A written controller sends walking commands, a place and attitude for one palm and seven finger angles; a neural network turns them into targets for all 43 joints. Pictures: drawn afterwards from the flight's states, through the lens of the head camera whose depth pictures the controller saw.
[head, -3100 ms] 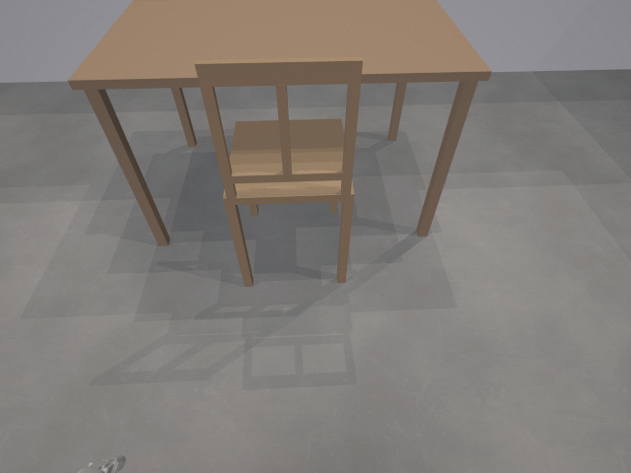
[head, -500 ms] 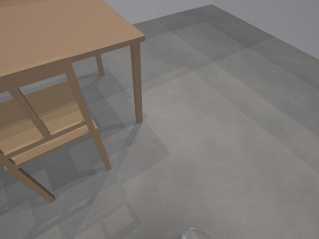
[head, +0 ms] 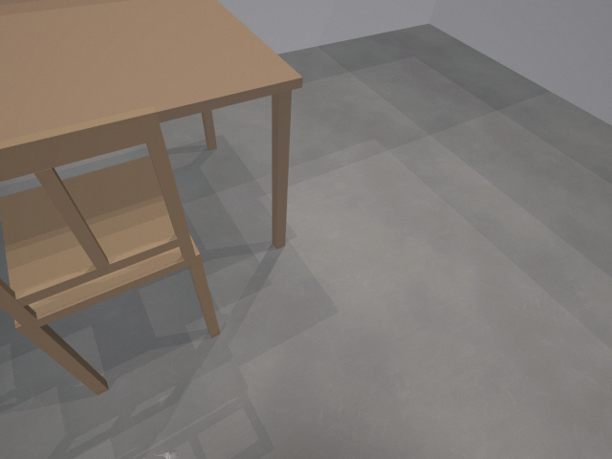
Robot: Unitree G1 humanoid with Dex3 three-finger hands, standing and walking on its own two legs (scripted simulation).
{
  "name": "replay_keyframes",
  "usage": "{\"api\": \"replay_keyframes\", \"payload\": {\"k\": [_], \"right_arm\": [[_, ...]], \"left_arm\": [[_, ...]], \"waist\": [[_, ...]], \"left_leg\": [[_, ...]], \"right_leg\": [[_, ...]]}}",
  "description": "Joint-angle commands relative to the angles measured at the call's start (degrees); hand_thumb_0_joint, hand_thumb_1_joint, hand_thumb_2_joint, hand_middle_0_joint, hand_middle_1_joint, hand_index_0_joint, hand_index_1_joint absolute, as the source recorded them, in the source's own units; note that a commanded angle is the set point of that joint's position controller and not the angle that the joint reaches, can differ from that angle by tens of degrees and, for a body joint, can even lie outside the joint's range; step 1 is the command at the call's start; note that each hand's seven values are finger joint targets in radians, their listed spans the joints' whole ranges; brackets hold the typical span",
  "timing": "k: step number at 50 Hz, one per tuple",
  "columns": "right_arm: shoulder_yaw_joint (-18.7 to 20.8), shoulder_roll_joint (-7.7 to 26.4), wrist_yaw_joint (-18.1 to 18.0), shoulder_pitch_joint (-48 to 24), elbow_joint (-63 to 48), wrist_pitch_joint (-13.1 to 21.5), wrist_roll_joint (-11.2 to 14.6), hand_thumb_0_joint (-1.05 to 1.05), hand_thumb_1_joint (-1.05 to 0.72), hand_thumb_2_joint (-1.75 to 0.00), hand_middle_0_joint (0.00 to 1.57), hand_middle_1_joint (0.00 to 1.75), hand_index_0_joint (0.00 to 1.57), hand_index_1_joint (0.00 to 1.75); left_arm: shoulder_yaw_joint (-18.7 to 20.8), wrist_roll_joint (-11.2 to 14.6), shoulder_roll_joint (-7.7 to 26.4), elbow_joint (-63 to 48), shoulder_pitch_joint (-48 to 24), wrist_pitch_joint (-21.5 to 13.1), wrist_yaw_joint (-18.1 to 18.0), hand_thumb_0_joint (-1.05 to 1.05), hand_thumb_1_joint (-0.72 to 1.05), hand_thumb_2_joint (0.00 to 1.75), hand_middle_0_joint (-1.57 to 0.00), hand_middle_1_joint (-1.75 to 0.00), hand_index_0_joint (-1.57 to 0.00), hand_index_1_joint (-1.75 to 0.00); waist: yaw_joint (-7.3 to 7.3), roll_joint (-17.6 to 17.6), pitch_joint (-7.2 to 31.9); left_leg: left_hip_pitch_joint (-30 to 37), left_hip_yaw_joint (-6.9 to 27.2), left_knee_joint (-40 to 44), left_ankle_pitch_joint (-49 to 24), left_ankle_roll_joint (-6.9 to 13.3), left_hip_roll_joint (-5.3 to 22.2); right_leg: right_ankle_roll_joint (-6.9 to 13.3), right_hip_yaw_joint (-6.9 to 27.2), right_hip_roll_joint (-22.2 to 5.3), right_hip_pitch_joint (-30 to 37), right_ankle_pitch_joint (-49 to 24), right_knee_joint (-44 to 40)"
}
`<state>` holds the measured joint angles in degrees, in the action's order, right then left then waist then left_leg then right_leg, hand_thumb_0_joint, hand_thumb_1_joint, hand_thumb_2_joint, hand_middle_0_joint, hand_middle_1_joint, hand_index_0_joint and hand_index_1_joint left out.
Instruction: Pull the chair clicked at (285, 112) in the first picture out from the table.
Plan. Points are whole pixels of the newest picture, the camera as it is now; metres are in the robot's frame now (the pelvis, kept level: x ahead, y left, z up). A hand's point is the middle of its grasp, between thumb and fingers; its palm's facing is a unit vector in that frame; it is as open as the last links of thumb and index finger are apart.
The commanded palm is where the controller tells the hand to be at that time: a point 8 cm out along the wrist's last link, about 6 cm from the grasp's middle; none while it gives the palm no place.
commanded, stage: turn to face it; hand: left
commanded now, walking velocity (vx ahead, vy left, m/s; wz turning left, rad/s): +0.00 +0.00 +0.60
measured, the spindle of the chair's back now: (76, 222) +0.52 +0.42 -0.07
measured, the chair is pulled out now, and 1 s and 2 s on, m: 0.00 0.00 0.00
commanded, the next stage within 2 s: take the last steps up to it in 0.68 s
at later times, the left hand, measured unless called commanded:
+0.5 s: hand out of the picture +0.00 +0.18 -0.13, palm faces +0.35 -0.89 -0.31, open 7.4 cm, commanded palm none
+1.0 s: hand out of the picture -0.13 +0.19 -0.15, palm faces +0.51 -0.84 -0.20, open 7.4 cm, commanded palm none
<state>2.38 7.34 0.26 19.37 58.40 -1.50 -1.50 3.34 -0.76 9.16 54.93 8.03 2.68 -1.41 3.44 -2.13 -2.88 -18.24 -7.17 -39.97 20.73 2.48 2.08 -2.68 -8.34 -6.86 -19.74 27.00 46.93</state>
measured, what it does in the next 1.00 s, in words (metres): steps on the spot, turning left: right foot, then left foot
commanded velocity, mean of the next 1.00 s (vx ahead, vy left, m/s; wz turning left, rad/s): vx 0.07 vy -0.02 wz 0.34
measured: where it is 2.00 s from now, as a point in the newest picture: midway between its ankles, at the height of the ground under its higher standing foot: outside the picture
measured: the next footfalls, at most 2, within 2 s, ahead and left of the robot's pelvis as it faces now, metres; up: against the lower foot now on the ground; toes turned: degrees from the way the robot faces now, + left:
right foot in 0.38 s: +0.06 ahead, -0.14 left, +0.00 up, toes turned +13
left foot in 0.78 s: -0.05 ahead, +0.09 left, +0.00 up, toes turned +29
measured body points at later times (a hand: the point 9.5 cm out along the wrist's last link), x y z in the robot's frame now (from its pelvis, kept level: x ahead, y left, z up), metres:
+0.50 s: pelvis -0.01 -0.04 +0.01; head +0.02 -0.06 +0.46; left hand -0.02 +0.23 -0.11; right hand +0.16 -0.28 -0.13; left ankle -0.04 +0.07 -0.65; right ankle +0.02 -0.15 -0.72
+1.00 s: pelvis -0.03 +0.01 +0.03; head -0.04 +0.03 +0.47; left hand -0.16 +0.23 -0.14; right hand +0.14 -0.17 -0.11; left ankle -0.09 +0.07 -0.72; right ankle +0.02 -0.13 -0.65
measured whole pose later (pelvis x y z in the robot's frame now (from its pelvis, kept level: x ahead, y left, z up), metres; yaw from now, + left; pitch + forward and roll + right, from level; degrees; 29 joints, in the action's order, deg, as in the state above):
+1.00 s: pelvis -0.03 +0.01 +0.03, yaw +28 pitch -1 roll -1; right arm 1.2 9.1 -1.1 12.5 55.9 1.0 -1.0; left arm 3.1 -1.7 14.0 59.1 17.8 1.6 0.2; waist -1.4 -2.4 -1.7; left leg -7.7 -2.0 -23.0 14.3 3.6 -1.6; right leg -2.1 -2.2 -4.2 -24.6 20.2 58.4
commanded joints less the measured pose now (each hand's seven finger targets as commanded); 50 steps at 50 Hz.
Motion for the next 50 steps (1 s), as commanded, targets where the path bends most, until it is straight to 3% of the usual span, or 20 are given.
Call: {"api": "replay_keyframes", "payload": {"k": [1, 4, 11, 15, 17, 18, 19, 20, 21, 24, 30, 33, 36, 37, 38, 39, 40, 43, 46, 50], "right_arm": [[3.21, 13.19, -2.0, 4.0, -3.6, 2.0, -0.1, 0.0, -0.9, -0.9, 0.2, 0.3, 0.2, 0.3], [3.08, 13.05, -2.09, -0.74, -5.31, 2.16, 0.02, 0.0, -0.9, -0.9, 0.2, 0.3, 0.2, 0.3], [4.11, 15.64, -1.46, -3.21, -6.72, 0.99, 0.08, 0.0, -0.9, -0.9, 0.2, 0.3, 0.2, 0.3], [4.63, 17.34, -0.9, -7.74, -8.76, 0.2, 0.07, 0.0, -0.9, -0.9, 0.2, 0.3, 0.2, 0.3], [4.63, 17.02, -0.56, -10.25, -10.04, -0.14, 0.49, 0.0, -0.9, -0.9, 0.2, 0.3, 0.2, 0.3], [4.36, 14.79, -0.21, -10.66, -10.69, -0.18, 0.96, 0.0, -0.9, -0.9, 0.2, 0.3, 0.2, 0.3], [3.68, 10.6, 0.01, -9.85, -12.31, -0.17, 1.25, 0.0, -0.9, -0.9, 0.2, 0.3, 0.2, 0.3], [4.21, 12.78, -0.05, -9.94, -12.65, -0.46, 0.28, 0.0, -0.9, -0.9, 0.2, 0.3, 0.2, 0.3], [4.4, 13.06, 0.09, -11.71, -12.24, -1.25, -0.04, 0.0, -0.9, -0.9, 0.2, 0.3, 0.2, 0.3], [3.79, 12.78, 1.09, -10.4, -10.15, -1.32, 0.0, 0.0, -0.9, -0.9, 0.2, 0.3, 0.2, 0.3], [2.12, 10.58, 1.09, -16.99, -11.28, -1.45, 0.72, 0.0, -0.9, -0.9, 0.2, 0.3, 0.2, 0.3], [1.48, 9.97, 0.91, -17.24, -11.22, -0.97, 1.01, 0.0, -0.9, -0.9, 0.2, 0.3, 0.2, 0.3], [1.22, 9.94, 0.48, -12.17, -9.56, -0.14, 0.95, 0.0, -0.9, -0.9, 0.2, 0.3, 0.2, 0.3], [1.47, 11.46, 0.43, -9.72, -8.66, 0.36, 0.8, 0.0, -0.9, -0.9, 0.2, 0.3, 0.2, 0.3], [2.53, 16.85, 0.18, -7.39, -8.53, 1.03, 0.26, 0.0, -0.9, -0.9, 0.2, 0.3, 0.2, 0.3], [3.43, 21.0, -0.14, -5.37, -8.34, 0.77, 0.32, 0.0, -0.9, -0.9, 0.2, 0.3, 0.2, 0.3], [3.01, 20.51, -0.62, -3.83, -7.22, 0.7, 0.23, 0.0, -0.9, -0.9, 0.2, 0.3, 0.2, 0.3], [1.29, 14.44, -1.65, -7.63, -6.92, 1.7, -0.01, 0.0, -0.9, -0.9, 0.2, 0.3, 0.2, 0.3], [0.62, 12.08, -1.87, -5.3, -5.12, 3.28, 0.47, 0.0, -0.9, -0.9, 0.2, 0.3, 0.2, 0.3], [1.03, 10.67, -2.21, 0.77, -2.07, 4.05, 0.47, 0.0, -0.9, -0.9, 0.2, 0.3, 0.2, 0.3]], "left_arm": [[2.3, -0.22, 5.28, -6.3, -4.84, -1.14, 0.32, 0.0, 0.9, 0.9, -0.2, -0.3, -0.2, -0.3], [2.23, 0.16, 5.52, -4.53, -1.25, -0.92, 0.61, 0.0, 0.9, 0.9, -0.2, -0.3, -0.2, -0.3], [2.11, 0.21, 6.91, -5.68, -0.16, -0.72, 0.44, 0.0, 0.9, 0.9, -0.2, -0.3, -0.2, -0.3], [1.87, 0.44, 7.96, -5.97, 4.19, -1.26, 0.06, 0.0, 0.9, 0.9, -0.2, -0.3, -0.2, -0.3], [2.05, 0.41, 9.23, -5.44, 8.27, -1.79, -0.23, 0.0, 0.9, 0.9, -0.2, -0.3, -0.2, -0.3], [2.57, -0.12, 12.03, -5.54, 10.15, -2.35, -0.52, 0.0, 0.9, 0.9, -0.2, -0.3, -0.2, -0.3], [3.42, -1.17, 17.68, -6.39, 10.39, -2.83, -0.75, 0.0, 0.9, 0.9, -0.2, -0.3, -0.2, -0.3], [2.81, -0.57, 18.8, -7.9, 8.31, -2.26, -0.54, 0.0, 0.9, 0.9, -0.2, -0.3, -0.2, -0.3], [3.02, -0.43, 16.83, -8.28, 6.26, -2.58, -0.75, 0.0, 0.9, 0.9, -0.2, -0.3, -0.2, -0.3], [1.33, -0.48, 12.3, -8.86, 3.15, -3.52, -0.37, 0.0, 0.9, 0.9, -0.2, -0.3, -0.2, -0.3], [1.77, -1.1, 14.87, -6.13, 10.97, -3.31, -0.42, 0.0, 0.9, 0.9, -0.2, -0.3, -0.2, -0.3], [2.32, -1.31, 16.2, -5.29, 11.11, -2.89, -0.32, 0.0, 0.9, 0.9, -0.2, -0.3, -0.2, -0.3], [2.53, -0.92, 16.17, -4.29, 9.76, -2.4, -0.2, 0.0, 0.9, 0.9, -0.2, -0.3, -0.2, -0.3], [2.38, -0.37, 15.23, -4.09, 9.35, -2.14, -0.07, 0.0, 0.9, 0.9, -0.2, -0.3, -0.2, -0.3], [2.01, 0.09, 12.27, -5.1, 10.59, -1.8, 0.15, 0.0, 0.9, 0.9, -0.2, -0.3, -0.2, -0.3], [0.7, -0.02, 8.56, -6.74, 9.54, -1.7, 0.33, 0.0, 0.9, 0.9, -0.2, -0.3, -0.2, -0.3], [0.45, -0.38, 9.47, -6.52, 7.48, -1.05, -0.16, 0.0, 0.9, 0.9, -0.2, -0.3, -0.2, -0.3], [0.71, -0.78, 9.0, -2.73, 6.53, -1.7, 1.37, 0.0, 0.9, 0.9, -0.2, -0.3, -0.2, -0.3], [-0.07, -0.92, 7.89, 0.42, 9.69, -2.42, 2.01, 0.0, 0.9, 0.9, -0.2, -0.3, -0.2, -0.3], [-0.37, -1.02, 7.11, 0.94, 6.76, -2.64, 2.15, 0.0, 0.9, 0.9, -0.2, -0.3, -0.2, -0.3]], "waist": [[-0.11, 10.94, 2.11], [-1.56, 8.32, 3.82], [-0.92, 9.48, 5.38], [-2.79, 10.29, 5.74], [-4.94, 8.98, 5.78], [-6.04, 1.15, 5.68], [-5.78, -15.72, 4.48], [-5.18, -10.29, 3.71], [-4.52, -11.59, 2.23], [-2.35, -6.95, 0.32], [-6.44, -8.15, 2.22], [-6.8, -10.72, 2.91], [-4.35, -9.2, 5.33], [-2.96, -7.2, 6.52], [-2.15, 5.65, 9.13], [-1.23, 18.37, 7.97], [-0.12, 15.16, 8.16], [-2.27, 11.2, 0.35], [-3.01, 9.01, 0.96], [-1.52, 6.62, -1.51]], "left_leg": [[7.28, 26.79, 22.94, -22.03, 8.55, 16.87], [8.98, 20.51, 21.64, -24.73, 7.34, 12.46], [11.27, 24.72, 20.67, -23.19, 8.37, 10.99], [5.83, 26.89, 17.71, -25.05, 7.6, 9.4], [-1.38, 26.45, 14.42, -19.38, 5.04, 6.75], [-7.71, 23.08, 7.58, -10.78, 1.81, 2.45], [-17.5, 11.28, -7.02, 7.33, -3.66, -7.17], [-14.95, 12.18, -18.71, 12.18, -3.75, -5.77], [-15.43, 13.44, -24.94, 10.2, -3.44, -4.48], [-15.51, 10.18, -30.83, 0.94, -5.09, -2.23], [-9.96, 5.48, -15.36, 5.47, -5.52, -2.22], [-4.76, 3.79, -6.64, 6.46, -4.59, -2.54], [4.58, 2.22, 8.39, -2.12, -3.72, -3.42], [10.89, 3.39, 16.63, -9.16, -3.05, -1.98], [19.93, 15.77, 19.58, -21.65, 0.82, 8.67], [21.04, 27.45, 20.13, -41.44, 7.93, 19.94], [16.89, 26.43, 20.96, -32.75, 10.39, 20.28], [10.81, 23.1, 26.65, -9.56, 8.32, 13.26], [12.74, 18.97, 28.41, -10.75, 7.76, 10.84], [15.59, 20.4, 29.95, -11.0, 8.81, 12.22]], "right_leg": [[-0.57, 8.61, 0.59, -16.05, 0.06, 20.49], [-1.5, 7.78, 1.36, -12.17, -3.38, 14.15], [-1.68, 7.88, 4.11, -8.37, -2.59, 3.03], [-0.88, 7.47, 6.06, 0.74, -4.46, -7.45], [-0.46, 7.29, 5.64, 10.36, -12.3, -18.52], [0.94, 12.74, -0.05, 16.23, -12.2, -28.12], [7.4, 30.21, -16.34, 18.35, -11.98, -34.08], [11.3, 29.59, -21.5, 9.16, -14.26, -33.7], [11.0, 28.02, -17.8, 6.25, -15.01, -33.35], [9.42, 14.07, -10.62, 7.9, -27.37, -28.57], [11.29, 9.74, -12.2, 13.89, -39.77, -25.82], [11.24, 8.76, -12.82, 13.27, -40.47, -24.73], [7.67, 5.32, -11.09, 11.62, -38.03, -19.65], [5.01, 3.33, -9.56, 8.75, -34.46, -14.65], [1.37, -0.12, -4.41, -1.21, -19.51, -4.28], [-0.98, 0.85, 0.57, -11.76, 8.32, 5.25], [-0.03, 5.73, 0.52, -9.69, 9.85, 10.95], [0.74, 7.95, 1.07, -13.17, -2.38, 16.87], [0.51, 7.09, 1.43, -11.61, -7.15, 13.54], [0.43, 7.02, 1.58, -13.71, -8.53, 8.46]]}}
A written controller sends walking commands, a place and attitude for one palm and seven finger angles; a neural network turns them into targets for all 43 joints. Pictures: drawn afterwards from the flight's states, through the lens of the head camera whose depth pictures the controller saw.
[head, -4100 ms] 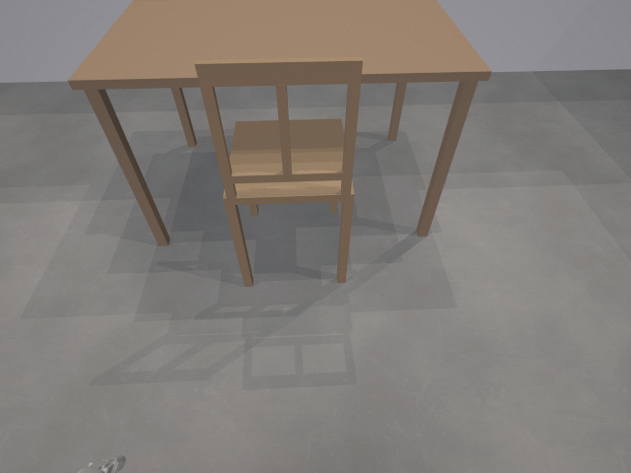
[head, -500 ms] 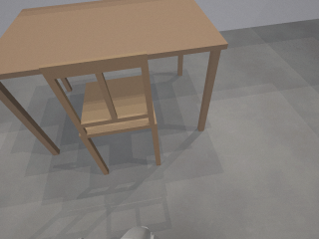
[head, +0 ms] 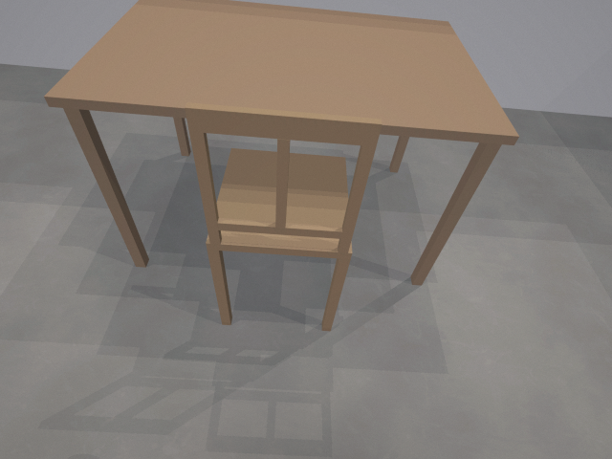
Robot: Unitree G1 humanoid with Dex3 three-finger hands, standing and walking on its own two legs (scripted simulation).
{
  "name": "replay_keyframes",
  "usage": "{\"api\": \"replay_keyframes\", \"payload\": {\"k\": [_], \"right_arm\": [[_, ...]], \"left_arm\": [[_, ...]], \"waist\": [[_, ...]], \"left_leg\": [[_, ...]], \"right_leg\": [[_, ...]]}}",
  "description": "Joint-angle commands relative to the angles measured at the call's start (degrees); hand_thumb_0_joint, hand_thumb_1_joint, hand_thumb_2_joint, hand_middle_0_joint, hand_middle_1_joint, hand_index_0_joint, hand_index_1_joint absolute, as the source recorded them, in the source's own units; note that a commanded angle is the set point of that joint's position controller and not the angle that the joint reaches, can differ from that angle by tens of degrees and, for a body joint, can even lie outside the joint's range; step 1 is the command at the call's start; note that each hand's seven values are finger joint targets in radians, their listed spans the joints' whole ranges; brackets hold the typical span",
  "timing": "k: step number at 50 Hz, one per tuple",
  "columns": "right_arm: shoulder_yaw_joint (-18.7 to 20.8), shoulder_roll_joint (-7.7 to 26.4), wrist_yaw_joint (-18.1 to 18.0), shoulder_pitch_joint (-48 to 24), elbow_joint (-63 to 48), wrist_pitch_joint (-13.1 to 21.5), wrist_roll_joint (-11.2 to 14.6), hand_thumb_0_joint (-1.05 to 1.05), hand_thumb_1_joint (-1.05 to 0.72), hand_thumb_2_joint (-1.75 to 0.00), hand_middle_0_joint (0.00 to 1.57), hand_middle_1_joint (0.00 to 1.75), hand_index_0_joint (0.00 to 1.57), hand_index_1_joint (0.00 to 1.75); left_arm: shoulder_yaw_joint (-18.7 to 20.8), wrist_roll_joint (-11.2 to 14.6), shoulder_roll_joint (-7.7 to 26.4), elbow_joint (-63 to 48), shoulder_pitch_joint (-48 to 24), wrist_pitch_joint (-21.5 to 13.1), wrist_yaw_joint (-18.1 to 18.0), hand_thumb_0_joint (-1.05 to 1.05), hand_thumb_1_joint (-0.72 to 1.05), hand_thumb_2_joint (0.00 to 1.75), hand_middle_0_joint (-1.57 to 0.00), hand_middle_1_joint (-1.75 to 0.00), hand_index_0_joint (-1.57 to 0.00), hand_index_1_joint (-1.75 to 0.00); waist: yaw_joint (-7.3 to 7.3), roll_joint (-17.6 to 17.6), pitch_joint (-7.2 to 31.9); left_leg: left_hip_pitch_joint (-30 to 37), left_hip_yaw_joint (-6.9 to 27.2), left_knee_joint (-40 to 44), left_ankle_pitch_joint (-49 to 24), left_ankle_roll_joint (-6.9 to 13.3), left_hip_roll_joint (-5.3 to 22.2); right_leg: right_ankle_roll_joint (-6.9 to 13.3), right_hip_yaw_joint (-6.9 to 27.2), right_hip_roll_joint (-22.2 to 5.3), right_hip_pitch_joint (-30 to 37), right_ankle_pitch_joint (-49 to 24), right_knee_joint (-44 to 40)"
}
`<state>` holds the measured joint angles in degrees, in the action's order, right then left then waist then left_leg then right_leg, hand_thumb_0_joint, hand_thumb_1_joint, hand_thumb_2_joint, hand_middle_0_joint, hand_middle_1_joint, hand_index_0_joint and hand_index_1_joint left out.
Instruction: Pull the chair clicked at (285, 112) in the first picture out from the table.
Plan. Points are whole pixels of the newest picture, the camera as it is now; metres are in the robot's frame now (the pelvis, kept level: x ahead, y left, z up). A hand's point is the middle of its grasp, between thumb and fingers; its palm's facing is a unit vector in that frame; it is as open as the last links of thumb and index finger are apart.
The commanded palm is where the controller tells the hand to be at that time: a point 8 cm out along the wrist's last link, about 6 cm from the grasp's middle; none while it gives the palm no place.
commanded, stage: take the last steps up to it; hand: left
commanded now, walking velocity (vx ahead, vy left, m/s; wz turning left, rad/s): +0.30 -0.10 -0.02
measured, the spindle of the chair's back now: (282, 185) +0.68 +0.10 -0.09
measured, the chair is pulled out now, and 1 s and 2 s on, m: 0.00 0.00 0.00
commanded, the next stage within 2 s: come to a stop and stand still in 0.64 s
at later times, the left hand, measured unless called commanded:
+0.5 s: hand (233, 455) +0.16 +0.11 -0.17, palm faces +0.06 -0.98 -0.21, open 7.2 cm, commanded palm none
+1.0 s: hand (247, 408) +0.23 +0.11 -0.19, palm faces +0.08 -0.98 -0.16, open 7.4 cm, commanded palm none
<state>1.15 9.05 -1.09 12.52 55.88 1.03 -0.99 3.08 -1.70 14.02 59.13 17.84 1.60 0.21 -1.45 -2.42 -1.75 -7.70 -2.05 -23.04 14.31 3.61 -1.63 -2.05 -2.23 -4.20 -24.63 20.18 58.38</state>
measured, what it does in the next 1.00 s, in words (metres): walks ahead: right foot, then left foot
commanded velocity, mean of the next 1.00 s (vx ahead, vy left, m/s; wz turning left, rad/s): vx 0.10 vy -0.06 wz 0.02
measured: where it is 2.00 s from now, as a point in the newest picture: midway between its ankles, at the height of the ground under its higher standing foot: outside the picture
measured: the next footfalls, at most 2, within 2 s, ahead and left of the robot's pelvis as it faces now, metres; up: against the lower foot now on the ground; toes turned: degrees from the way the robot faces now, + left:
right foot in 0.32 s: +0.14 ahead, -0.16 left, +0.00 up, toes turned -5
left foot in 0.74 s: +0.31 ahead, +0.04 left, +0.00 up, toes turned +7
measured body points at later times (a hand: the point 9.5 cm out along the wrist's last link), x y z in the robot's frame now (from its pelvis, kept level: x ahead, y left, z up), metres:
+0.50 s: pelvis +0.12 -0.07 +0.00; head +0.12 -0.08 +0.45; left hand +0.16 +0.16 -0.15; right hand +0.07 -0.30 -0.17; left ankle +0.09 +0.05 -0.67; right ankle +0.10 -0.15 -0.74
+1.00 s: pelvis +0.24 -0.05 -0.01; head +0.27 -0.04 +0.44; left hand +0.23 +0.16 -0.17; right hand +0.33 -0.28 -0.15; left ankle +0.27 +0.03 -0.74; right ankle +0.25 -0.20 -0.72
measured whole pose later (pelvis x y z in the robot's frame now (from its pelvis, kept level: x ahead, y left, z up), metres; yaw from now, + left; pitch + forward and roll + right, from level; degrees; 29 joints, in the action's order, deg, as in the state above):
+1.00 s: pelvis +0.24 -0.05 -0.01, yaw +0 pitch -2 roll +0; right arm 1.7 8.3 -2.5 6.6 60.3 0.2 -0.6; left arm 1.6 -1.1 7.9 62.5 15.6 1.6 -2.3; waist -1.8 -1.8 -4.8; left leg -13.0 -7.2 -26.6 11.9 3.1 0.5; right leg -1.7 -1.7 -3.7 -19.1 22.9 43.5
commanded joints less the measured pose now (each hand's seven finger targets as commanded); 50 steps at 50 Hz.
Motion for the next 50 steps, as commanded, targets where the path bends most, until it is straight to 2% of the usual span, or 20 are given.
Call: {"api": "replay_keyframes", "payload": {"k": [1, 10, 12, 14, 15, 16, 17, 18, 20, 22, 24, 31, 34, 35, 36, 37, 38, 40, 42, 50], "right_arm": [[2.28, 9.35, -0.94, 8.57, 0.86, 1.63, -0.13, 0.0, -0.9, -0.9, 0.2, 0.3, 0.2, 0.3], [2.68, 10.3, -0.88, 11.42, 4.61, 1.89, -0.95, 0.0, -0.9, -0.9, 0.2, 0.3, 0.2, 0.3], [2.63, 10.34, -0.83, 10.77, 5.07, 1.8, -1.0, 0.0, -0.9, -0.9, 0.2, 0.3, 0.2, 0.3], [2.18, 8.81, -0.77, 11.05, 5.98, 1.71, -0.73, 0.0, -0.9, -0.9, 0.2, 0.3, 0.2, 0.3], [1.83, 6.61, -0.41, 11.5, 6.15, 1.97, -0.22, 0.0, -0.9, -0.9, 0.2, 0.3, 0.2, 0.3], [1.07, 3.46, -0.07, 11.72, 4.74, 2.46, 0.13, 0.0, -0.9, -0.9, 0.2, 0.3, 0.2, 0.3], [1.45, 5.66, 0.04, 8.66, 2.99, 2.05, 0.04, 0.0, -0.9, -0.9, 0.2, 0.3, 0.2, 0.3], [2.13, 6.36, 0.38, 5.78, 2.76, 1.72, -0.05, 0.0, -0.9, -0.9, 0.2, 0.3, 0.2, 0.3], [2.56, 4.9, 0.75, 6.15, 3.39, 1.25, -0.33, 0.0, -0.9, -0.9, 0.2, 0.3, 0.2, 0.3], [2.33, 2.1, 0.93, 8.67, 4.44, 0.51, -0.71, 0.0, -0.9, -0.9, 0.2, 0.3, 0.2, 0.3], [2.28, 1.31, 0.96, 9.08, 4.16, 0.04, -0.69, 0.0, -0.9, -0.9, 0.2, 0.3, 0.2, 0.3], [1.66, 0.67, 1.61, 0.17, 1.4, 1.27, -0.3, 0.0, -0.9, -0.9, 0.2, 0.3, 0.2, 0.3], [1.31, 1.73, 0.93, 2.74, 2.71, 1.97, -0.43, 0.0, -0.9, -0.9, 0.2, 0.3, 0.2, 0.3], [1.54, 2.63, 0.64, 6.85, 4.39, 2.33, -0.49, 0.0, -0.9, -0.9, 0.2, 0.3, 0.2, 0.3], [2.2, 6.22, 0.07, 12.24, 5.51, 2.75, -0.91, 0.0, -0.9, -0.9, 0.2, 0.3, 0.2, 0.3], [3.07, 11.81, -0.48, 15.61, 5.69, 2.77, -1.16, 0.0, -0.9, -0.9, 0.2, 0.3, 0.2, 0.3], [2.63, 11.93, -1.2, 14.66, 5.69, 1.97, -0.35, 0.0, -0.9, -0.9, 0.2, 0.3, 0.2, 0.3], [1.2, 7.67, -2.1, 3.39, 3.26, 1.73, 0.01, 0.0, -0.9, -0.9, 0.2, 0.3, 0.2, 0.3], [0.2, 6.05, -2.11, -1.84, 2.74, 1.51, 0.04, 0.0, -0.9, -0.9, 0.2, 0.3, 0.2, 0.3], [2.9, 8.39, -1.68, -2.64, 2.21, -1.0, 0.2, 0.0, -0.9, -0.9, 0.2, 0.3, 0.2, 0.3]], "left_arm": [[-0.09, -0.05, 1.73, -3.3, -3.68, -1.54, 0.63, 0.0, 0.9, 0.9, -0.2, -0.3, -0.2, -0.3], [0.24, 0.39, 0.06, -4.74, -10.34, -2.16, 1.36, 0.0, 0.9, 0.9, -0.2, -0.3, -0.2, -0.3], [0.55, 0.46, -0.59, -3.94, -7.87, -2.53, 1.4, 0.0, 0.9, 0.9, -0.2, -0.3, -0.2, -0.3], [0.98, 0.36, 0.28, -1.3, -1.79, -3.3, 1.04, 0.0, 0.9, 0.9, -0.2, -0.3, -0.2, -0.3], [1.66, 0.22, 3.13, 0.24, 3.02, -3.8, 0.63, 0.0, 0.9, 0.9, -0.2, -0.3, -0.2, -0.3], [2.6, 0.13, 7.14, 2.03, 9.48, -4.38, 0.12, 0.0, 0.9, 0.9, -0.2, -0.3, -0.2, -0.3], [2.94, 0.95, 9.89, 2.38, 13.38, -4.2, -0.21, 0.0, 0.9, 0.9, -0.2, -0.3, -0.2, -0.3], [2.63, 1.09, 8.2, 2.08, 10.35, -4.21, -0.38, 0.0, 0.9, 0.9, -0.2, -0.3, -0.2, -0.3], [1.63, 0.91, 3.72, 0.15, 3.25, -4.27, -1.06, 0.0, 0.9, 0.9, -0.2, -0.3, -0.2, -0.3], [0.59, 0.61, 0.0, -0.31, 0.87, -5.13, -1.28, 0.0, 0.9, 0.9, -0.2, -0.3, -0.2, -0.3], [0.25, 0.49, -0.66, 0.0, 0.9, -5.56, -1.43, 0.0, 0.9, 0.9, -0.2, -0.3, -0.2, -0.3], [0.13, 0.23, 1.24, 2.87, 5.8, -5.75, -1.58, 0.0, 0.9, 0.9, -0.2, -0.3, -0.2, -0.3], [0.07, 0.72, 0.97, 4.02, 5.48, -5.37, -1.58, 0.0, 0.9, 0.9, -0.2, -0.3, -0.2, -0.3], [-0.08, 0.77, 0.49, 4.26, 5.81, -5.18, -1.57, 0.0, 0.9, 0.9, -0.2, -0.3, -0.2, -0.3], [-0.19, 1.05, -0.7, 3.77, 6.36, -5.01, -1.51, 0.0, 0.9, 0.9, -0.2, -0.3, -0.2, -0.3], [-0.58, 1.65, -3.59, 3.03, 8.92, -4.81, -1.37, 0.0, 0.9, 0.9, -0.2, -0.3, -0.2, -0.3], [-0.84, 1.22, -2.42, 2.66, 7.72, -4.57, -1.77, 0.0, 0.9, 0.9, -0.2, -0.3, -0.2, -0.3], [-0.99, 1.24, -3.39, 4.01, 5.61, -2.92, -2.16, 0.0, 0.9, 0.9, -0.2, -0.3, -0.2, -0.3], [-1.76, 1.14, -5.07, 5.46, 7.44, -1.52, -2.21, 0.0, 0.9, 0.9, -0.2, -0.3, -0.2, -0.3], [-0.57, 0.41, -2.51, 1.98, 4.17, 0.56, -2.56, 0.0, 0.9, 0.9, -0.2, -0.3, -0.2, -0.3]], "waist": [[3.51, 6.48, -2.71], [4.15, 7.7, -5.88], [2.7, 8.59, -4.69], [0.03, 4.87, -2.43], [-2.11, -1.87, 0.04], [-4.16, -12.29, 2.32], [-5.64, -13.08, 4.02], [-4.77, -10.58, 0.6], [-0.68, -0.44, -2.45], [2.33, -0.36, -3.87], [3.39, -2.29, -4.49], [0.97, -2.47, -2.92], [2.91, -3.45, -1.86], [4.43, -1.3, -0.26], [6.42, 4.49, 3.19], [5.94, 17.45, 7.63], [5.54, 15.89, 7.83], [1.52, 9.24, -0.13], [-0.84, 6.33, -1.26], [0.51, 9.86, 1.81]], "left_leg": [[5.36, 15.39, 13.45, -3.85, 7.73, 16.32], [-0.27, 15.35, 13.86, 3.55, 7.78, 17.8], [-2.37, 13.17, 11.09, 2.45, 6.58, 16.28], [-6.78, 9.19, 2.36, 0.95, 3.55, 12.42], [-14.73, 5.78, -6.73, 2.76, 1.97, 9.39], [-25.39, -2.48, -22.04, 11.63, -0.8, 2.4], [-28.31, -0.75, -34.25, 21.06, -0.36, 2.32], [-30.28, 2.24, -40.89, 16.66, 0.25, 4.44], [-29.02, 2.45, -43.11, 9.41, -0.41, 7.38], [-25.16, 1.28, -41.19, 4.31, -1.79, 8.0], [-23.83, -0.01, -37.6, 2.89, -2.7, 8.12], [-19.07, -3.42, -19.86, 1.97, -2.29, 5.61], [-9.04, -5.15, -10.09, -2.88, -1.47, 2.81], [-2.18, -4.63, -6.29, -7.14, -1.2, 2.48], [6.89, 2.8, -3.76, -15.5, 1.3, 8.43], [15.44, 19.57, 0.28, -28.03, 8.16, 22.52], [11.89, 23.9, 4.62, -32.05, 11.34, 26.76], [-3.0, 16.41, 6.22, -34.18, 10.34, 24.45], [-7.41, 8.3, 6.79, -35.45, 7.6, 19.85], [-3.22, 4.83, 3.41, -33.96, 6.39, 18.04]], "right_leg": [[-0.22, 1.11, -1.18, -9.17, -2.07, -3.93], [1.5, -0.04, -0.66, -1.58, -1.08, -19.0], [1.88, -1.63, 1.02, 4.38, -3.04, -23.68], [2.72, -3.01, 2.87, 17.15, -7.67, -32.39], [4.57, 3.3, -1.44, 27.83, -3.63, -35.87], [10.06, 20.39, -13.76, 36.12, 2.72, -41.59], [13.63, 30.01, -18.84, 32.51, 11.55, -48.4], [14.42, 30.0, -18.01, 26.16, 17.66, -51.35], [14.4, 20.98, -15.58, 19.3, 10.49, -50.56], [12.61, 11.25, -11.38, 13.5, -2.53, -50.2], [12.89, 6.81, -10.14, 11.6, -10.39, -49.96], [12.7, 4.49, -9.27, 17.76, -29.73, -44.45], [10.29, 1.97, -6.28, 17.78, -35.39, -37.22], [8.96, 1.32, -5.05, 15.92, -35.5, -30.55], [6.78, -0.33, -1.83, 10.37, -27.49, -19.79], [3.98, -4.66, 4.34, -0.58, -0.08, -5.42], [3.84, -0.5, 5.03, -2.01, 15.22, 3.68], [2.3, 3.72, -0.09, 1.59, 11.26, 2.24], [0.83, 3.21, -1.03, 7.41, 7.0, -6.6], [0.31, -0.62, 0.89, 8.03, 1.53, -15.24]]}}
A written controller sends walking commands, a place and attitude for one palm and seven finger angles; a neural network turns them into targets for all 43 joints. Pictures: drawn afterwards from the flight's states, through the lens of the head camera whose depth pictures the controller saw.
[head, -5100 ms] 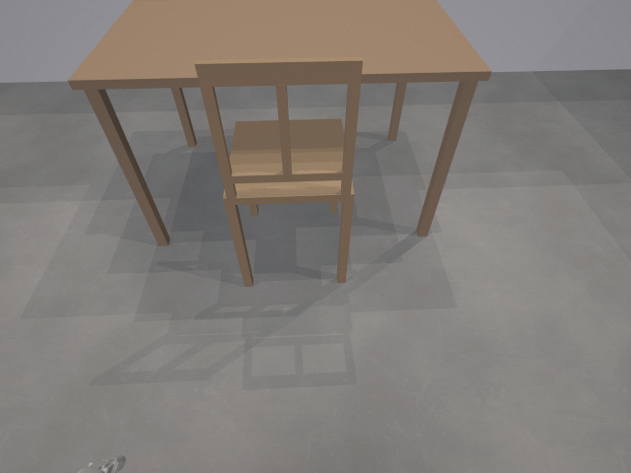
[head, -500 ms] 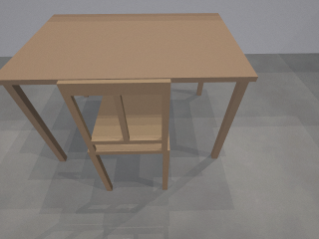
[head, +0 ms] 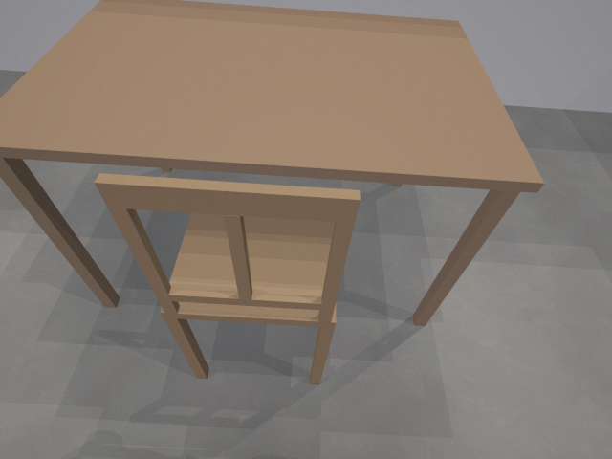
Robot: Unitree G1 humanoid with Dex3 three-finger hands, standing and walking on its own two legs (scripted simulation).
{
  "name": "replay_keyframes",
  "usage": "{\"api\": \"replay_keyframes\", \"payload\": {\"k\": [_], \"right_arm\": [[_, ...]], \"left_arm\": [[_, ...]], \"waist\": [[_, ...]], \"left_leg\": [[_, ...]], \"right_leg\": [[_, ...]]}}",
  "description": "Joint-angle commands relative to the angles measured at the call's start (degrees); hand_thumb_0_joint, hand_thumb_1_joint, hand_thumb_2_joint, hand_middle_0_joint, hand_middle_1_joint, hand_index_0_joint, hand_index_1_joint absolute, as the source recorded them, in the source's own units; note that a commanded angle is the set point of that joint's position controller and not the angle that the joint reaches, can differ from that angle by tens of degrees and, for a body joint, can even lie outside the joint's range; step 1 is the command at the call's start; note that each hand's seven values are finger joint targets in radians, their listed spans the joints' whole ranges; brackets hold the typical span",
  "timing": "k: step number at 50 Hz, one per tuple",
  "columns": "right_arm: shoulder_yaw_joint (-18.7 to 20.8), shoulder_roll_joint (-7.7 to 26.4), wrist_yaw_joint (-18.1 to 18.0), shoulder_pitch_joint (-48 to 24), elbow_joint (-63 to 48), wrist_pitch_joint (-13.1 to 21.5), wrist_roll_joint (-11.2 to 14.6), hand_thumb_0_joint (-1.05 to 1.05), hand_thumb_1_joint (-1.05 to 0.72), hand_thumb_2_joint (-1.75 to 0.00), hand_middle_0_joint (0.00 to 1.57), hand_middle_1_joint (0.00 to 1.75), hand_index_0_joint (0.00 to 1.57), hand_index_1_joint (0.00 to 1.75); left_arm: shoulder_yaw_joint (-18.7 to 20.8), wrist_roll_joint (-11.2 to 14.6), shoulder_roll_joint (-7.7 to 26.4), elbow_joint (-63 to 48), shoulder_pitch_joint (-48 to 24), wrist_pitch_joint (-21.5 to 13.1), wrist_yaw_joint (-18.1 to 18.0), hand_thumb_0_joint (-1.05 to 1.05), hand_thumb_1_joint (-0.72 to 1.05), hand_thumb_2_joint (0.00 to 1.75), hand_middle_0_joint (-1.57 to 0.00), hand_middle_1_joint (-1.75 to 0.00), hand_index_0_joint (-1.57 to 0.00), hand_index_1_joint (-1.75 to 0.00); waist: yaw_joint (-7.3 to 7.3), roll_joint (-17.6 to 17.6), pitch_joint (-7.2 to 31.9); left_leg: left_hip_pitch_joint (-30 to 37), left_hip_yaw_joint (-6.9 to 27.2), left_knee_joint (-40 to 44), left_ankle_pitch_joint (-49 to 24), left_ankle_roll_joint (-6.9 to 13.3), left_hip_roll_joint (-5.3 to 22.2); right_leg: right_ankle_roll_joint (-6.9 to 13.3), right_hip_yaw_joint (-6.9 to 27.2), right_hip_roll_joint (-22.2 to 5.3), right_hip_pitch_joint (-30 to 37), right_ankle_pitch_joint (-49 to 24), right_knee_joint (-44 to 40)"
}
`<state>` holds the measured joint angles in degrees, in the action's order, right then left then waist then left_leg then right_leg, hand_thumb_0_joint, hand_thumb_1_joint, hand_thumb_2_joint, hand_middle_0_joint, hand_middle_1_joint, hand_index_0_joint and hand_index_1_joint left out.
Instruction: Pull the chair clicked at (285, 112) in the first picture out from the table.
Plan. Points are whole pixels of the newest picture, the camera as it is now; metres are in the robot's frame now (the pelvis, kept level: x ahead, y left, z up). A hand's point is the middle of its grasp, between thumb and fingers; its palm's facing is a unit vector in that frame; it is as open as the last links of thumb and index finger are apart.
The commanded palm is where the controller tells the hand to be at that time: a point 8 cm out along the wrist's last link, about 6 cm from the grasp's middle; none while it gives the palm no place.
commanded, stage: come to a stop and stand still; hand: left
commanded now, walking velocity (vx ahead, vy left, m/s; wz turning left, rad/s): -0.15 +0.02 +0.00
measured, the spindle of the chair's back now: (240, 259) +0.44 +0.16 -0.09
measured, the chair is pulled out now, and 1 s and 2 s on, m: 0.00 0.00 0.00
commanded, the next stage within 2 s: look again from close up in 0.72 s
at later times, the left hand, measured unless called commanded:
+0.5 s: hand out of the picture +0.02 +0.18 -0.17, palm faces +0.09 -0.97 -0.24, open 7.4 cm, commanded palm none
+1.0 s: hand out of the picture -0.07 +0.16 -0.17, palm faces +0.05 -0.98 -0.21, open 7.4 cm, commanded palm none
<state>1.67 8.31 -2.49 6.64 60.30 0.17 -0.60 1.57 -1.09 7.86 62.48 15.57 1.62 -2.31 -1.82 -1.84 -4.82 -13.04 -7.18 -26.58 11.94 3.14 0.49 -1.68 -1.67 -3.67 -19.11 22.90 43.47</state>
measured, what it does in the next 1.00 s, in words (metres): steps on the spot: right foot, then left foot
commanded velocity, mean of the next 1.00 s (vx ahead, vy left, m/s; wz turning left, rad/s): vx -0.01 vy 0.04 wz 0.00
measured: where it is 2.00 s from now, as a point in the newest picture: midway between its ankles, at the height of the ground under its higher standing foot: outside the picture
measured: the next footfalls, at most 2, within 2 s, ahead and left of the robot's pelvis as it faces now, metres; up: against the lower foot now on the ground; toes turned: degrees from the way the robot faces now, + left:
right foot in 0.12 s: +0.05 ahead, -0.14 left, +0.00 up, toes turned -1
left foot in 0.50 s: -0.02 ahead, +0.11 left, +0.00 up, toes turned +1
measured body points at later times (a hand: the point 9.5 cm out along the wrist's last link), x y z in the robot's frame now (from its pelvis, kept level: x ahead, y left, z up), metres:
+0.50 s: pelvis -0.03 -0.02 -0.01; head -0.01 -0.02 +0.44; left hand +0.02 +0.23 -0.15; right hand +0.02 -0.26 -0.16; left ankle -0.06 +0.11 -0.74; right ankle +0.02 -0.15 -0.74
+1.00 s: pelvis -0.03 -0.01 -0.01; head -0.03 -0.03 +0.44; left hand -0.07 +0.21 -0.16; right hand -0.03 -0.22 -0.17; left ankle -0.06 +0.11 -0.74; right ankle +0.01 -0.14 -0.74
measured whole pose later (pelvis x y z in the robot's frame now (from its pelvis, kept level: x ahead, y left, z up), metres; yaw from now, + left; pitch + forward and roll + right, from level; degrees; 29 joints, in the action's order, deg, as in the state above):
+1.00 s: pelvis -0.03 -0.01 -0.01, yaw +1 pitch -2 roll +0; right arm -0.3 9.0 -0.9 19.1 59.4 0.6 -0.7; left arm -0.6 -1.0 7.2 64.9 20.2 -0.3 -1.8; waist -0.3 2.4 -1.2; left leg -10.0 -1.9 -30.0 18.4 0.5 -0.1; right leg -1.3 -1.6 -3.2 -16.2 12.5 30.4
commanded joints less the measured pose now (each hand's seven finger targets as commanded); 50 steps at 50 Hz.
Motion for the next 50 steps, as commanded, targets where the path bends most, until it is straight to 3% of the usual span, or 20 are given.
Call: {"api": "replay_keyframes", "payload": {"k": [1, 4, 5, 7, 8, 14, 19, 22, 23, 25, 27, 31, 35, 40, 41, 42, 43, 45, 48, 50], "right_arm": [[2.67, 9.64, -0.17, 2.71, -2.66, -0.41, -0.37, 0.0, -0.9, -0.9, 0.2, 0.3, 0.2, 0.3], [3.01, 9.19, 0.31, 2.27, -3.31, -1.08, -0.25, 0.0, -0.9, -0.9, 0.2, 0.3, 0.2, 0.3], [2.93, 7.74, 0.6, 3.09, -3.46, -1.07, 0.03, 0.0, -0.9, -0.9, 0.2, 0.3, 0.2, 0.3], [2.41, 3.77, 1.23, 4.97, -4.24, -1.76, 0.41, 0.0, -0.9, -0.9, 0.2, 0.3, 0.2, 0.3], [2.49, 4.17, 1.07, 3.51, -4.78, -2.72, 0.01, 0.0, -0.9, -0.9, 0.2, 0.3, 0.2, 0.3], [2.78, 5.95, 1.31, 4.21, -4.36, -2.97, -0.06, 0.0, -0.9, -0.9, 0.2, 0.3, 0.2, 0.3], [1.94, 4.91, 1.6, 4.71, -4.95, -2.07, 0.12, 0.0, -0.9, -0.9, 0.2, 0.3, 0.2, 0.3], [1.23, 3.87, 1.29, 10.79, -2.35, -1.13, 0.11, 0.0, -0.9, -0.9, 0.2, 0.3, 0.2, 0.3], [1.09, 4.59, 1.15, 12.56, -1.51, -0.69, 0.08, 0.0, -0.9, -0.9, 0.2, 0.3, 0.2, 0.3], [1.44, 9.71, 0.9, 10.05, -2.93, -0.24, -0.51, 0.0, -0.9, -0.9, 0.2, 0.3, 0.2, 0.3], [0.82, 9.19, 0.62, 5.3, -3.18, -0.05, -0.58, 0.0, -0.9, -0.9, 0.2, 0.3, 0.2, 0.3], [0.33, 7.9, 0.26, 6.11, -1.66, 0.25, -0.15, 0.0, -0.9, -0.9, 0.2, 0.3, 0.2, 0.3], [0.28, 6.7, 0.69, 9.5, 0.23, -0.23, 0.12, 0.0, -0.9, -0.9, 0.2, 0.3, 0.2, 0.3], [-0.2, 5.25, 0.59, 12.42, 1.8, 0.25, 0.2, 0.0, -0.9, -0.9, 0.2, 0.3, 0.2, 0.3], [-0.56, 8.05, 1.38, 6.69, -2.37, 1.6, 0.22, 0.0, -0.9, -0.9, 0.2, 0.3, 0.2, 0.3], [-0.72, 4.55, 1.54, 10.65, -3.57, 1.33, 0.13, 0.0, -0.9, -0.9, 0.2, 0.3, 0.2, 0.3], [-0.85, 4.93, 1.63, 12.87, -3.5, 1.6, 0.08, 0.0, -0.9, -0.9, 0.2, 0.3, 0.2, 0.3], [-0.98, 5.38, 1.47, 13.96, -4.37, 1.91, -0.14, 0.0, -0.9, -0.9, 0.2, 0.3, 0.2, 0.3], [-1.18, 5.86, 1.21, 14.67, -4.61, 1.87, 0.11, 0.0, -0.9, -0.9, 0.2, 0.3, 0.2, 0.3], [-1.39, 5.46, 1.12, 15.34, -3.84, 2.0, 0.04, 0.0, -0.9, -0.9, 0.2, 0.3, 0.2, 0.3]], "left_arm": [[1.1, -0.16, 3.72, -1.92, 6.52, 0.47, -0.05, 0.0, 0.9, 0.9, -0.2, -0.3, -0.2, -0.3], [1.46, -0.33, 4.72, -2.35, 7.24, -0.34, -0.15, 0.0, 0.9, 0.9, -0.2, -0.3, -0.2, -0.3], [1.6, -0.49, 6.66, -2.95, 6.72, -1.02, -0.24, 0.0, 0.9, 0.9, -0.2, -0.3, -0.2, -0.3], [1.93, -0.63, 12.16, -4.29, 3.41, -1.84, -0.11, 0.0, 0.9, 0.9, -0.2, -0.3, -0.2, -0.3], [2.27, -0.61, 13.18, -4.51, 3.39, -2.07, -0.08, 0.0, 0.9, 0.9, -0.2, -0.3, -0.2, -0.3], [3.16, -0.56, 12.56, -6.03, 0.35, -1.71, -0.54, 0.0, 0.9, 0.9, -0.2, -0.3, -0.2, -0.3], [3.75, -0.89, 13.47, -6.53, 0.44, -1.34, -0.41, 0.0, 0.9, 0.9, -0.2, -0.3, -0.2, -0.3], [3.47, -0.24, 12.81, -6.25, -2.36, -1.01, -0.17, 0.0, 0.9, 0.9, -0.2, -0.3, -0.2, -0.3], [2.91, 0.15, 11.12, -6.35, -3.19, -0.85, -0.03, 0.0, 0.9, 0.9, -0.2, -0.3, -0.2, -0.3], [2.03, 0.38, 6.49, -6.91, -2.38, -0.21, 0.5, 0.0, 0.9, 0.9, -0.2, -0.3, -0.2, -0.3], [1.73, -0.19, 6.49, -5.53, -4.31, 0.43, 0.56, 0.0, 0.9, 0.9, -0.2, -0.3, -0.2, -0.3], [0.94, -0.14, 6.47, -1.93, 0.94, -0.39, 0.97, 0.0, 0.9, 0.9, -0.2, -0.3, -0.2, -0.3], [0.54, -0.03, 7.44, -0.14, 1.23, -0.98, 1.01, 0.0, 0.9, 0.9, -0.2, -0.3, -0.2, -0.3], [0.17, 0.22, 6.4, 1.14, 3.31, -1.63, 0.78, 0.0, 0.9, 0.9, -0.2, -0.3, -0.2, -0.3], [-1.14, -0.31, 7.04, 2.24, 8.38, -3.23, -1.88, 0.0, 0.9, 0.9, -0.2, -0.3, -0.2, -0.3], [-0.61, 0.01, 9.55, 0.38, 6.29, -3.69, -1.3, 0.0, 0.9, 0.9, -0.2, -0.3, -0.2, -0.3], [-0.74, 0.02, 9.31, -0.56, 5.35, -3.58, -0.7, 0.0, 0.9, 0.9, -0.2, -0.3, -0.2, -0.3], [-0.69, -0.05, 8.25, -1.3, 4.81, -3.06, 0.05, 0.0, 0.9, 0.9, -0.2, -0.3, -0.2, -0.3], [-1.23, 0.17, 5.99, -0.74, 5.16, -3.11, 0.44, 0.0, 0.9, 0.9, -0.2, -0.3, -0.2, -0.3], [-1.32, 0.29, 6.05, -0.56, 5.0, -3.07, 0.59, 0.0, 0.9, 0.9, -0.2, -0.3, -0.2, -0.3]], "waist": [[0.55, 10.16, 5.09], [-0.46, 8.67, 5.94], [-0.19, 3.88, 5.7], [1.65, -7.58, 5.69], [0.3, -10.95, 6.08], [-0.15, -7.05, 6.08], [-1.34, -9.16, 6.59], [1.44, -7.65, 7.57], [2.1, -4.61, 7.11], [0.23, 9.26, 4.66], [-0.24, 12.49, -0.3], [-1.12, 7.23, 1.32], [0.32, 0.13, -3.03], [1.04, 1.34, -0.71], [-0.69, 4.32, -1.93], [1.98, 6.15, 4.16], [2.47, 6.59, 4.87], [2.24, 10.11, 4.67], [2.18, 2.14, 0.49], [2.08, 2.78, -1.38]], "left_leg": [[2.26, 9.67, 5.88, -31.18, 6.52, 15.86], [1.35, 8.35, 0.81, -22.65, 3.29, 12.74], [0.1, 7.35, -2.58, -15.57, 0.67, 9.47], [-3.89, 2.43, -11.88, 12.44, -4.11, 0.07], [-5.23, 4.98, -18.11, 19.85, -4.12, -0.07], [-11.42, 8.11, -31.29, 15.54, -5.42, -0.08], [-6.86, 6.34, -16.04, 15.3, -5.07, 0.33], [5.14, 4.23, 2.45, 3.43, -4.5, -0.5], [8.56, 5.66, 6.72, 0.36, -3.94, 0.86], [0.5, 17.94, 11.84, -1.58, 1.07, 12.66], [-9.38, 18.7, 16.56, 6.69, 2.54, 12.31], [-3.82, 12.92, 11.57, 1.92, 0.63, 7.79], [-4.78, 11.57, 12.11, 12.17, -1.18, 5.16], [-0.92, 10.19, 11.14, 8.13, -1.41, 4.6], [-3.91, 6.02, -0.05, -1.53, -3.26, 5.94], [-2.55, 7.66, 1.85, 5.9, -3.43, 2.16], [-1.8, 8.79, 3.34, 6.11, -2.86, 3.26], [-3.27, 10.66, 5.57, 5.42, -1.26, 5.28], [-5.3, 11.39, 6.58, 5.54, -0.85, 4.88], [-4.51, 11.03, 7.62, 4.18, -0.85, 4.78]], "right_leg": [[0.03, -1.3, 0.46, 2.85, -1.97, -1.8], [0.21, -1.48, 0.57, 7.19, -12.04, -13.11], [0.89, 2.07, -1.46, 8.51, -20.34, -19.06], [8.93, 15.81, -16.23, 6.93, -38.83, -23.6], [11.67, 17.6, -17.58, 6.25, -43.34, -24.46], [13.11, 10.92, -15.02, 11.67, -43.56, -21.89], [12.77, 12.06, -14.28, 11.77, -29.67, -24.06], [8.27, 9.12, -10.51, 5.86, -20.36, -21.55], [5.87, 6.87, -7.52, 2.98, -15.04, -19.43], [1.28, 0.13, -0.23, 2.82, -5.1, -13.67], [0.52, -0.66, 0.48, 7.19, -4.78, -9.89], [1.0, 1.15, -0.3, 9.0, -12.66, -17.17], [1.32, 3.97, -1.02, 6.89, -8.44, -23.09], [1.57, 4.59, -1.69, 6.21, -8.42, -25.03], [2.26, 4.76, -4.65, 6.8, -23.76, -19.08], [3.73, 7.37, -5.36, 7.33, -12.43, -20.06], [4.16, 6.31, -3.87, 4.74, -2.93, -19.21], [3.83, 2.85, -1.47, 5.32, -4.8, -17.24], [3.67, 3.34, -1.53, 5.33, -7.28, -18.29], [3.77, 3.39, -1.5, 4.63, -8.53, -18.7]]}}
